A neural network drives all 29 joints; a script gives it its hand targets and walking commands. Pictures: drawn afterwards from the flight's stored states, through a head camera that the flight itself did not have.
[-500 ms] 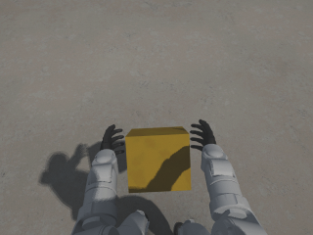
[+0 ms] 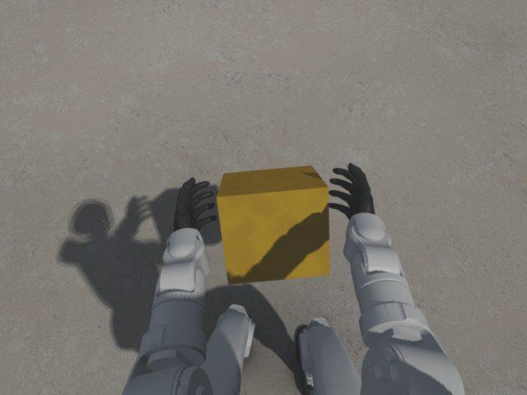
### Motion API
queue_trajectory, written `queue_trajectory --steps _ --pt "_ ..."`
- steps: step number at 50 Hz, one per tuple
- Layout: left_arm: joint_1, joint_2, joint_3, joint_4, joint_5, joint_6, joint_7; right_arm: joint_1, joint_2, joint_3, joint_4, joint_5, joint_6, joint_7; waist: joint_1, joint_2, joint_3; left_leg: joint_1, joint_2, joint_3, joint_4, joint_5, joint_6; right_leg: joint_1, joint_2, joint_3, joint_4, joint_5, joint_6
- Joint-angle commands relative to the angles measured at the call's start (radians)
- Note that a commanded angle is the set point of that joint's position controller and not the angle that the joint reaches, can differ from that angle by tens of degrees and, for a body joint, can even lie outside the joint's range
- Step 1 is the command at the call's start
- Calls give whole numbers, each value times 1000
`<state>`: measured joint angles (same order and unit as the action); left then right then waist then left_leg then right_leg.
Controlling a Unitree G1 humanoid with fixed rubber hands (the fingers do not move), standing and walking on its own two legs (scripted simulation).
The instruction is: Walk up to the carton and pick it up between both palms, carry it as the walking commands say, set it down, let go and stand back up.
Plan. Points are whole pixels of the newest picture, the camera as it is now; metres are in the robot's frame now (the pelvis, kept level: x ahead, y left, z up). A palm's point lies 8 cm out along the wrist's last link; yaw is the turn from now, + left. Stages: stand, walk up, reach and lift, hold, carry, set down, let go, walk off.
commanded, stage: set down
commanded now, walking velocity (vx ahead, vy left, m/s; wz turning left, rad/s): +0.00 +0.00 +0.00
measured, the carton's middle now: (273, 220) +0.39 +0.04 -0.20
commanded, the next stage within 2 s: none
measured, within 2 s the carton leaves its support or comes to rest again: neither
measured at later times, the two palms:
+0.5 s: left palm (201, 228) +0.36 +0.17 -0.17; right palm (344, 211) +0.41 -0.10 -0.16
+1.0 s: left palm (211, 228) +0.38 +0.17 -0.26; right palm (334, 217) +0.43 -0.10 -0.25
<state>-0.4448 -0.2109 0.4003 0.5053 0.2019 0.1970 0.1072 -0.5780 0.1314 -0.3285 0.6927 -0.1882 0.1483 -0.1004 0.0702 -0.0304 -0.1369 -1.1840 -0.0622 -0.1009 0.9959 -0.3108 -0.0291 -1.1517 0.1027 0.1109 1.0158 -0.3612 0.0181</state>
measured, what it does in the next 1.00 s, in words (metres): lowers itself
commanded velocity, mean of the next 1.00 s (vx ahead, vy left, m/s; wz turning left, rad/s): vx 0.00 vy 0.00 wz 0.00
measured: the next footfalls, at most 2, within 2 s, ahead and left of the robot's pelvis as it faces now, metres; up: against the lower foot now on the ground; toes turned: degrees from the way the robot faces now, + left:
none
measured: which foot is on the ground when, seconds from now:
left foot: down 0.00-1.00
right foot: down 0.00-1.00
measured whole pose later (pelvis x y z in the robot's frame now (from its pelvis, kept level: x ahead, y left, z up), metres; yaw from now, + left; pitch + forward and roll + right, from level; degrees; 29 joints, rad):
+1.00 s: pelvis -0.03 -0.01 -0.15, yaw -1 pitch +42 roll +0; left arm -0.78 -0.10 0.44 0.62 0.13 0.22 0.17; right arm -0.93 0.05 -0.30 0.81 -0.13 0.17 -0.20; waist 0.07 -0.04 -0.13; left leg -1.87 -0.10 -0.10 1.61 -0.47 -0.07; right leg -1.85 0.17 0.09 1.65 -0.52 0.04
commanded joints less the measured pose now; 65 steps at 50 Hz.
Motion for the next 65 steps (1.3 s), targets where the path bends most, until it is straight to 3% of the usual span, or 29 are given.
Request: queue_trajectory --steps 1,2,3,5,7,8,11,18,22,24,25,26,27,33,37,38,40,41,42,46,52,54,55,57,59,61,63,64,65 --pt "-696 -846 -660 -24 -100 -22 -245 -530 939 523 58 65 -6 274 20 36 -782 461 -56 67 -18 183 -13 189 50 -58 -28 108 -25" --pt "-687 -866 -663 4 -101 -15 -246 -549 935 526 30 56 -6 274 -10 23 -808 467 -57 62 2 179 -9 170 56 -71 -13 99 -19" --pt "-718 -844 -647 -20 -89 -14 -248 -531 934 516 62 48 3 277 9 29 -807 416 -57 78 18 191 -12 161 50 -60 0 115 -23" --pt "-748 -832 -626 18 -79 3 -250 -581 921 469 75 45 14 280 -20 22 -774 394 -51 66 30 103 -4 105 56 -75 23 39 -21" --pt "-750 -841 -612 37 -91 7 -244 -644 935 492 47 61 10 281 8 -6 -786 391 -58 59 50 94 -2 80 59 -78 52 29 -15" --pt "-828 -842 -644 -19 -100 4 -242 -629 944 469 79 57 18 287 -22 11 -816 386 -59 61 61 76 -6 59 67 -84 65 17 -19" --pt "-804 -865 -626 13 -90 8 -227 -702 956 496 58 81 14 289 33 10 -857 385 -65 64 94 82 -4 15 72 -93 110 3 -18" --pt "-889 -823 -662 -23 -132 3 -220 -697 959 484 76 84 21 267 -29 -7 -929 291 -77 73 203 136 -14 -36 79 -101 193 72 -6" --pt "-905 -778 -642 -14 -108 -5 -221 -661 987 473 117 91 25 249 12 32 -937 217 -82 106 250 160 -15 -49 83 -87 228 100 6" --pt "-888 -770 -633 8 -115 -6 -226 -645 955 462 133 85 22 244 8 30 -939 202 -80 100 271 188 -16 -76 80 -88 252 125 3" --pt "-867 -748 -615 19 -94 -10 -224 -647 969 483 135 91 23 235 34 38 -921 141 -83 118 279 179 -15 -57 81 -78 247 136 8" --pt "-850 -775 -630 18 -118 -13 -222 -677 968 505 83 102 14 235 25 -3 -970 194 -83 104 298 228 -12 -72 82 -88 269 162 15" --pt "-910 -746 -641 -40 -128 -31 -219 -678 975 521 84 114 9 228 31 15 -991 165 -83 109 323 260 -17 -64 84 -75 286 198 13" --pt "-885 -735 -608 44 -172 -36 -219 -752 933 551 46 122 -4 174 14 -51 -1017 57 -84 118 392 203 -14 -49 77 -81 323 170 26" --pt "-975 -704 -580 29 -148 -38 -202 -765 936 523 95 119 2 172 38 -32 -974 32 -82 125 406 171 -15 -133 92 -88 355 128 21" --pt "-1013 -691 -607 -7 -167 -43 -205 -817 928 527 64 135 -1 167 13 -31 -1007 38 -86 119 422 149 -10 -152 93 -101 379 104 24" --pt "-1012 -701 -580 38 -155 -36 -208 -849 921 521 64 136 -4 162 44 -22 -1019 17 -89 134 452 175 -16 -154 94 -94 399 114 24" --pt "-1010 -704 -577 52 -155 -35 -207 -809 935 502 108 120 5 160 21 -35 -1012 -15 -86 128 452 149 -14 -156 88 -93 396 102 24" --pt "-1022 -701 -574 28 -154 -34 -209 -822 960 519 90 122 9 155 39 -42 -1045 -38 -89 147 465 152 -14 -103 92 -87 405 124 25" --pt "-1087 -678 -563 21 -159 -28 -214 -827 936 488 125 119 17 155 27 -40 -1021 -57 -84 156 495 150 -20 -169 99 -99 429 110 21" --pt "-1177 -640 -560 17 -162 -20 -204 -948 919 500 105 157 23 155 72 -12 -1074 -65 -88 170 543 131 -19 -256 111 -120 507 67 25" --pt "-1207 -654 -571 24 -182 -11 -197 -985 890 477 101 156 22 152 48 0 -1076 -88 -87 166 558 96 -23 -258 107 -121 533 44 15" --pt "-1227 -644 -559 -6 -197 -20 -204 -1017 901 498 81 148 25 148 38 -65 -1075 -117 -92 171 582 105 -18 -252 103 -122 529 44 20" --pt "-1247 -655 -543 12 -183 -13 -200 -1009 906 483 121 154 33 147 52 -32 -1067 -90 -91 171 587 107 -18 -284 110 -124 542 25 18" --pt "-1238 -654 -525 75 -169 2 -205 -1022 873 440 141 126 36 152 25 -45 -1023 -109 -86 160 586 57 -20 -342 113 -143 563 -10 18" --pt "-1248 -651 -524 60 -163 3 -204 -1039 876 448 140 148 34 154 63 -6 -1052 -103 -87 171 605 75 -21 -350 110 -137 583 -6 9" --pt "-1254 -677 -507 79 -152 2 -207 -1051 857 431 164 126 30 161 54 -20 -1048 -114 -90 169 626 122 -26 -396 114 -154 613 26 13" --pt "-1306 -671 -533 40 -167 0 -205 -1049 845 417 159 123 35 164 23 -1 -1066 -115 -88 169 633 119 -33 -398 119 -155 623 30 6" --pt "-1296 -676 -529 50 -173 0 -209 -1065 848 428 151 126 33 163 40 -7 -1106 -113 -93 170 639 125 -34 -369 112 -158 632 31 11"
